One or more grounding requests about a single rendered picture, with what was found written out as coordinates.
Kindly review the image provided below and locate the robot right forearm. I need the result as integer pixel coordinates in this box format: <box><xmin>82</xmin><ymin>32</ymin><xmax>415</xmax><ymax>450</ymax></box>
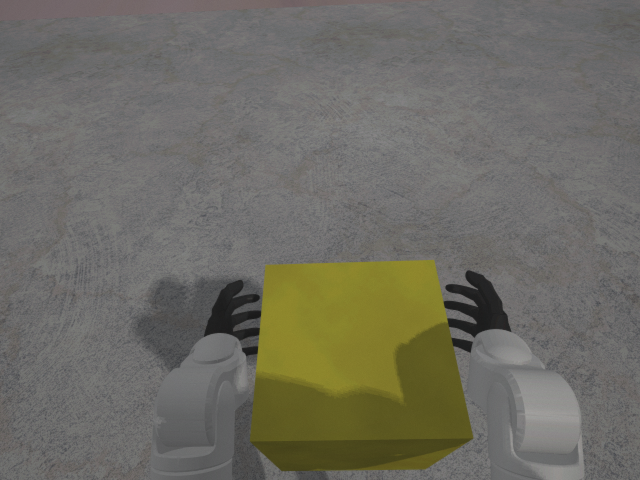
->
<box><xmin>467</xmin><ymin>329</ymin><xmax>585</xmax><ymax>480</ymax></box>

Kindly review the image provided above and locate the robot left forearm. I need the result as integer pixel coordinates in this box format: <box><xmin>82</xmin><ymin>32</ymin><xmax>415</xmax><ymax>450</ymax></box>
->
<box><xmin>150</xmin><ymin>333</ymin><xmax>249</xmax><ymax>480</ymax></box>

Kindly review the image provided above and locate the robot left hand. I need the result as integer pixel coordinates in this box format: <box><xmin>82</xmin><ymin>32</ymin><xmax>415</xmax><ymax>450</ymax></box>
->
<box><xmin>204</xmin><ymin>280</ymin><xmax>261</xmax><ymax>356</ymax></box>

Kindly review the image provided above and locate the robot right hand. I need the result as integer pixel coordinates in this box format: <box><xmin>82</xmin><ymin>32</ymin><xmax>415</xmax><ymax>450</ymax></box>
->
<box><xmin>444</xmin><ymin>270</ymin><xmax>511</xmax><ymax>353</ymax></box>

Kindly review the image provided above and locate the carton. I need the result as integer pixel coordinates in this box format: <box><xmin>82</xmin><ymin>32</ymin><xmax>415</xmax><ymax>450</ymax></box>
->
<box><xmin>250</xmin><ymin>260</ymin><xmax>473</xmax><ymax>471</ymax></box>

